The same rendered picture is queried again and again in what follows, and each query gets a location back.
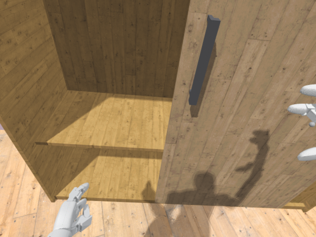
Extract robot right hand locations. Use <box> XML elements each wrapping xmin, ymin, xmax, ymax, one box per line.
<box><xmin>287</xmin><ymin>84</ymin><xmax>316</xmax><ymax>161</ymax></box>

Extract wardrobe door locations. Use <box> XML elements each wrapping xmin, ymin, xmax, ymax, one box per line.
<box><xmin>290</xmin><ymin>181</ymin><xmax>316</xmax><ymax>203</ymax></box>
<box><xmin>155</xmin><ymin>0</ymin><xmax>316</xmax><ymax>208</ymax></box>

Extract handle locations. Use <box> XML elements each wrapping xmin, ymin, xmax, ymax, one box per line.
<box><xmin>189</xmin><ymin>15</ymin><xmax>221</xmax><ymax>105</ymax></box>

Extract robot left hand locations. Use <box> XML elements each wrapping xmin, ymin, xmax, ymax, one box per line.
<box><xmin>53</xmin><ymin>183</ymin><xmax>92</xmax><ymax>236</ymax></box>

